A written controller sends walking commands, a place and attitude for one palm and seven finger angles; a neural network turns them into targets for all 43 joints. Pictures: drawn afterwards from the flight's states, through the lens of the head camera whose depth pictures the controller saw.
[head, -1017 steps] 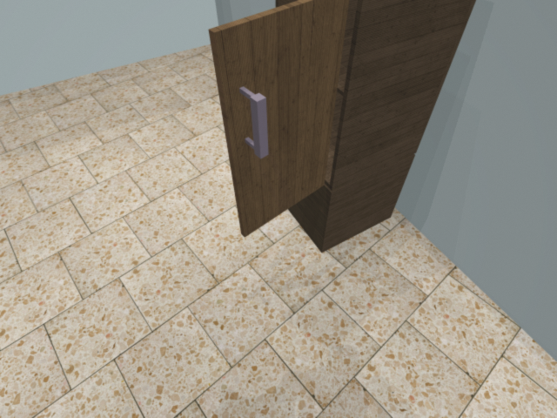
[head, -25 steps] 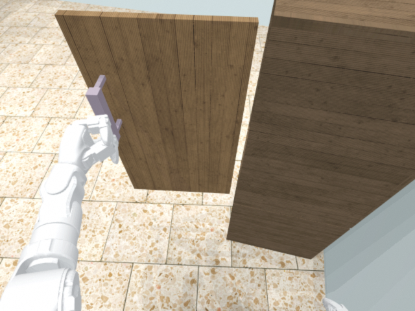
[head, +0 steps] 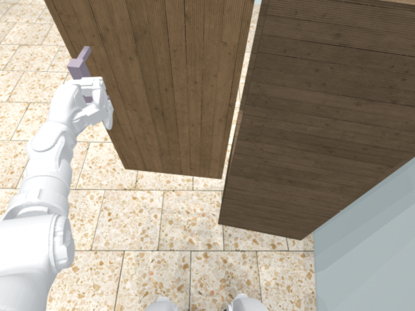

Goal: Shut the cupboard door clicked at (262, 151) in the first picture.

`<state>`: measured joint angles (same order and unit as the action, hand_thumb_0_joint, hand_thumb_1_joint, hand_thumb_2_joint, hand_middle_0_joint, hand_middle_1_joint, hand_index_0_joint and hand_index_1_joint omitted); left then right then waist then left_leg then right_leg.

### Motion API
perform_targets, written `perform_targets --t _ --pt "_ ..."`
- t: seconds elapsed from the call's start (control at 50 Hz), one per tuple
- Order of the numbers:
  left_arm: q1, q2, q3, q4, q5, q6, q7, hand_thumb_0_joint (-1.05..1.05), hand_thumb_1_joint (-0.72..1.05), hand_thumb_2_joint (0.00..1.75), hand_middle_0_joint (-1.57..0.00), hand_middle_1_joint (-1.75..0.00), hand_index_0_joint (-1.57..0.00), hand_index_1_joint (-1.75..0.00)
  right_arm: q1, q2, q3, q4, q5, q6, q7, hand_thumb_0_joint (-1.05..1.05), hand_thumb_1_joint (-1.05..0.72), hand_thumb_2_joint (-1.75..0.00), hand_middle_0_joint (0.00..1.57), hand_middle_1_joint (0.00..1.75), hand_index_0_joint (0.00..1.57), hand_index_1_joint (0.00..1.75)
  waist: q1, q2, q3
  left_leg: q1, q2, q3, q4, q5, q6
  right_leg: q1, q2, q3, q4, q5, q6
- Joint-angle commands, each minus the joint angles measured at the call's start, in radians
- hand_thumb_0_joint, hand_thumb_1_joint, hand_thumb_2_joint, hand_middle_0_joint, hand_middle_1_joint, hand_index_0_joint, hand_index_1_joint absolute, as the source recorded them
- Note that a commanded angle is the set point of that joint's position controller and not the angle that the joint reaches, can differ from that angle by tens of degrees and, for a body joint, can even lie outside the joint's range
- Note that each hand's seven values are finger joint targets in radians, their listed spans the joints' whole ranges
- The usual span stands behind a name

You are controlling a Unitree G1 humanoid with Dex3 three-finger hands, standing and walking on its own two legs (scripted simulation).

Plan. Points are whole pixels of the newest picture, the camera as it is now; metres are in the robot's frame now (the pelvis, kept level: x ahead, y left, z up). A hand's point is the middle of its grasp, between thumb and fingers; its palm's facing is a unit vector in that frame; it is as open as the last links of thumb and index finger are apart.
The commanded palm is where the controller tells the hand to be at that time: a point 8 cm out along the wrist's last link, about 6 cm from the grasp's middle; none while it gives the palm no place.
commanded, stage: push the door shut along its arc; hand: left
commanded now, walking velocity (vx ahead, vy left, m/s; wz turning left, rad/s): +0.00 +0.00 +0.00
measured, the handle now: (93, 85) +0.54 +0.21 +0.10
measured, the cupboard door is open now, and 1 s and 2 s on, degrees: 95 76 63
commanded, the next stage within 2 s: pull the fist back off the door in 1.30 s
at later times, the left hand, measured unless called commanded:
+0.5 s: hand (132, 87) +0.53 +0.13 +0.10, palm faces -0.32 -0.95 +0.00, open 3.1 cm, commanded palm +0.54 +0.18 +0.10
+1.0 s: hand (147, 71) +0.58 +0.11 +0.10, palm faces -0.39 -0.92 +0.00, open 3.0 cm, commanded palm +0.60 +0.14 +0.10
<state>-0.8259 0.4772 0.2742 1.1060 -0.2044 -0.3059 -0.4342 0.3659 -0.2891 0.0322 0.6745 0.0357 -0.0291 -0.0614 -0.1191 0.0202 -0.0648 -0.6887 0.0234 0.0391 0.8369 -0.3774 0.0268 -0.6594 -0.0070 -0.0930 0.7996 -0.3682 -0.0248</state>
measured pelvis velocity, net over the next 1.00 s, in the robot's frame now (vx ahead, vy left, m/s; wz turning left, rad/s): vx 0.01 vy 0.01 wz -0.03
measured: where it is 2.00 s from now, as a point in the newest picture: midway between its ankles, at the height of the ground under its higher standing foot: outside the picture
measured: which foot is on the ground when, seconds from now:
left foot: down 0.00-1.00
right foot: down 0.00-1.00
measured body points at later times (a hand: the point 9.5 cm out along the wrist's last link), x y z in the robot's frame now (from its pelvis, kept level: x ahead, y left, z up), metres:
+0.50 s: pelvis +0.00 +0.01 -0.02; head +0.13 +0.02 +0.41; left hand +0.54 +0.18 +0.11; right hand -0.03 -0.27 -0.12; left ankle +0.02 +0.10 -0.70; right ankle +0.01 -0.11 -0.70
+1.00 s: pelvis +0.01 +0.01 -0.03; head +0.17 +0.02 +0.39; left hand +0.60 +0.16 +0.11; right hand -0.04 -0.27 -0.12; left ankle +0.02 +0.10 -0.70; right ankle +0.01 -0.11 -0.70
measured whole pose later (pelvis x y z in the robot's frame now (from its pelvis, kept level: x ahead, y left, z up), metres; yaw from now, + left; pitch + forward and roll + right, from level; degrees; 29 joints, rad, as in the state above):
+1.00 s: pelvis +0.01 +0.01 -0.03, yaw -2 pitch +24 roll -3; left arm -1.30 0.64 0.24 1.33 -0.08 -0.18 -0.51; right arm 0.42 -0.29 0.04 0.70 -0.01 -0.03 -0.06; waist -0.26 0.04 -0.07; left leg -0.97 0.05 0.03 1.00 -0.45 0.03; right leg -0.93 0.02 -0.10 0.92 -0.41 -0.02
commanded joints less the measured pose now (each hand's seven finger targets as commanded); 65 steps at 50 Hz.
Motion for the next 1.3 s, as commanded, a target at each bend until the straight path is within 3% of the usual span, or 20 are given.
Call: perform_targets --t 0.0,0.04,0.12,0.14,0.22,0.26,0.38,0.42,0.46,0.62,0.68,0.78,0.84,0.88,0.94,1.06,1.1,1.14,1.16,1.28 --pt "-0.567 0.198 -0.004 -0.174 -0.007 -0.056 -0.029 0.00 0.90 0.90 -1.30 -1.50 -1.30 -1.50 0.095 -0.177 -0.062 -0.060 -0.001 -0.035 -0.014 0.00 -0.90 -0.90 0.20 0.30 0.20 0.30 -0.068 0.052 -0.374 0.235 -0.010 -0.089 -0.083 0.203 0.008 0.065 0.022 0.081 -0.095 0.226 0.002" --pt "-0.608 0.193 -0.013 -0.136 -0.008 -0.049 -0.036 0.00 0.90 0.90 -1.30 -1.50 -1.30 -1.50 0.109 -0.182 -0.062 -0.049 -0.002 -0.039 -0.017 0.00 -0.90 -0.90 0.20 0.30 0.20 0.30 -0.088 0.027 -0.352 0.219 -0.011 -0.097 -0.073 0.186 0.013 0.035 0.026 0.076 -0.093 0.201 0.001" --pt "-0.685 0.204 -0.027 -0.129 0.010 -0.048 -0.044 0.00 0.90 0.90 -1.30 -1.50 -1.30 -1.50 0.131 -0.190 -0.064 -0.035 -0.008 -0.047 -0.014 0.00 -0.90 -0.90 0.20 0.30 0.20 0.30 -0.094 0.121 -0.405 0.270 -0.005 -0.115 -0.059 0.193 0.003 -0.041 0.028 0.070 -0.077 0.165 -0.005" --pt "-0.684 0.185 -0.035 -0.128 0.005 -0.048 -0.045 0.00 0.90 0.90 -1.30 -1.50 -1.30 -1.50 0.138 -0.189 -0.064 -0.037 -0.011 -0.051 -0.014 0.00 -0.90 -0.90 0.20 0.30 0.20 0.30 -0.099 0.119 -0.423 0.288 -0.005 -0.119 -0.050 0.215 0.006 -0.054 0.031 0.063 -0.070 0.171 -0.007" --pt "-0.726 0.263 0.013 -0.079 0.017 -0.028 -0.046 0.00 0.90 0.90 -1.30 -1.50 -1.30 -1.50 0.154 -0.199 -0.060 -0.028 -0.014 -0.050 -0.012 0.00 -0.90 -0.90 0.20 0.30 0.20 0.30 -0.103 0.088 -0.419 0.223 -0.004 -0.114 -0.035 0.194 0.009 -0.041 0.033 0.072 -0.069 0.165 -0.003" --pt "-0.757 0.288 0.026 -0.088 0.025 -0.032 -0.046 0.00 0.90 0.90 -1.30 -1.50 -1.30 -1.50 0.164 -0.200 -0.060 -0.028 -0.015 -0.052 -0.013 0.00 -0.90 -0.90 0.20 0.30 0.20 0.30 -0.103 0.113 -0.456 0.243 -0.003 -0.119 -0.026 0.226 0.007 -0.047 0.034 0.070 -0.055 0.184 -0.004" --pt "-0.833 0.266 -0.003 -0.028 0.052 -0.013 -0.035 0.00 0.90 0.90 -1.30 -1.50 -1.30 -1.50 0.192 -0.203 -0.059 -0.020 -0.024 -0.048 -0.008 0.00 -0.90 -0.90 0.20 0.30 0.20 0.30 -0.138 0.123 -0.419 0.241 0.006 -0.132 -0.002 0.225 0.004 -0.138 0.041 0.057 -0.043 0.158 -0.002" --pt "-0.843 0.344 0.053 -0.021 0.058 -0.006 -0.035 0.00 0.90 0.90 -1.30 -1.50 -1.30 -1.50 0.205 -0.211 -0.059 -0.027 -0.026 -0.046 -0.010 0.00 -0.90 -0.90 0.20 0.30 0.20 0.30 -0.133 0.111 -0.456 0.216 0.004 -0.125 0.008 0.242 0.008 -0.100 0.042 0.064 -0.036 0.182 -0.004" --pt "-0.862 0.354 0.052 -0.030 0.067 -0.008 -0.045 0.00 0.90 0.90 -1.30 -1.50 -1.30 -1.50 0.212 -0.206 -0.057 -0.028 -0.028 -0.046 -0.012 0.00 -0.90 -0.90 0.20 0.30 0.20 0.30 -0.132 0.141 -0.505 0.232 0.002 -0.122 0.025 0.291 0.007 -0.098 0.043 0.064 -0.019 0.222 -0.004" --pt "-0.862 0.377 0.071 0.010 0.095 0.024 -0.055 0.00 0.90 0.90 -1.30 -1.50 -1.30 -1.50 0.247 -0.203 -0.062 -0.034 -0.040 -0.025 -0.009 0.00 -0.90 -0.90 0.20 0.30 0.20 0.30 -0.140 0.131 -0.543 0.221 0.003 -0.113 0.061 0.379 0.008 -0.089 0.052 0.060 0.004 0.310 0.002" --pt "-0.893 0.375 0.054 0.029 0.100 0.035 -0.061 0.00 0.90 0.90 -1.30 -1.50 -1.30 -1.50 0.258 -0.204 -0.060 -0.025 -0.039 -0.016 -0.014 0.00 -0.90 -0.90 0.20 0.30 0.20 0.30 -0.163 0.106 -0.510 0.195 0.005 -0.110 0.068 0.372 0.012 -0.104 0.055 0.059 0.001 0.316 0.005" --pt "-0.962 0.346 0.023 0.001 0.100 0.044 -0.073 0.00 0.90 0.90 -1.30 -1.50 -1.30 -1.50 0.269 -0.204 -0.065 -0.007 -0.045 -0.015 -0.013 0.00 -0.90 -0.90 0.20 0.30 0.20 0.30 -0.176 0.159 -0.547 0.247 0.006 -0.118 0.086 0.419 0.009 -0.139 0.059 0.049 0.013 0.332 -0.002" --pt "-0.994 0.281 -0.017 0.007 0.089 0.055 -0.076 0.00 0.90 0.90 -1.30 -1.50 -1.30 -1.50 0.270 -0.200 -0.065 0.007 -0.047 -0.015 -0.013 0.00 -0.90 -0.90 0.20 0.30 0.20 0.30 -0.196 0.173 -0.528 0.269 0.005 -0.116 0.099 0.439 0.013 -0.184 0.062 0.041 0.015 0.331 -0.004" --pt "-0.999 0.310 -0.004 0.024 0.100 0.061 -0.077 0.00 0.90 0.90 -1.30 -1.50 -1.30 -1.50 0.269 -0.205 -0.067 0.013 -0.048 -0.014 -0.012 0.00 -0.90 -0.90 0.20 0.30 0.20 0.30 -0.193 0.186 -0.540 0.268 0.006 -0.120 0.108 0.439 0.010 -0.195 0.064 0.042 0.020 0.325 -0.006" --pt "-1.037 0.259 -0.037 -0.011 0.094 0.062 -0.077 0.00 0.90 0.90 -1.30 -1.50 -1.30 -1.50 0.272 -0.202 -0.069 0.021 -0.051 -0.017 -0.010 0.00 -0.90 -0.90 0.20 0.30 0.20 0.30 -0.204 0.207 -0.565 0.309 0.007 -0.122 0.118 0.487 0.012 -0.216 0.066 0.034 0.031 0.340 -0.010" --pt "-1.092 0.245 -0.053 -0.006 0.098 0.074 -0.081 0.00 0.90 0.90 -1.30 -1.50 -1.30 -1.50 0.256 -0.205 -0.069 0.037 -0.055 -0.019 -0.008 0.00 -0.90 -0.90 0.20 0.30 0.20 0.30 -0.213 0.216 -0.578 0.305 0.005 -0.126 0.140 0.488 0.012 -0.241 0.071 0.032 0.046 0.340 -0.011" --pt "-1.100 0.251 -0.055 0.034 0.103 0.084 -0.080 0.00 0.90 0.90 -1.30 -1.50 -1.30 -1.50 0.255 -0.207 -0.065 0.042 -0.053 -0.020 -0.008 0.00 -0.90 -0.90 0.20 0.30 0.20 0.30 -0.222 0.195 -0.536 0.265 0.006 -0.126 0.144 0.444 0.014 -0.254 0.071 0.027 0.048 0.312 -0.011" --pt "-1.124 0.195 -0.086 0.017 0.098 0.084 -0.077 0.00 0.90 0.90 -1.30 -1.50 -1.30 -1.50 0.254 -0.204 -0.066 0.046 -0.055 -0.025 -0.008 0.00 -0.90 -0.90 0.20 0.30 0.20 0.30 -0.232 0.215 -0.551 0.289 0.004 -0.121 0.152 0.459 0.018 -0.278 0.073 0.022 0.054 0.312 -0.013" --pt "-1.142 0.226 -0.070 0.018 0.099 0.083 -0.078 0.00 0.90 0.90 -1.30 -1.50 -1.30 -1.50 0.253 -0.209 -0.066 0.051 -0.056 -0.028 -0.008 0.00 -0.90 -0.90 0.20 0.30 0.20 0.30 -0.233 0.208 -0.561 0.284 0.006 -0.123 0.157 0.452 0.017 -0.273 0.072 0.024 0.055 0.312 -0.010" --pt "-1.189 0.166 -0.116 0.037 0.107 0.092 -0.079 0.00 0.90 0.90 -1.30 -1.50 -1.30 -1.50 0.246 -0.207 -0.065 0.072 -0.057 -0.037 -0.006 0.00 -0.90 -0.90 0.20 0.30 0.20 0.30 -0.249 0.237 -0.573 0.291 0.005 -0.126 0.182 0.449 0.019 -0.334 0.076 0.014 0.077 0.284 -0.014"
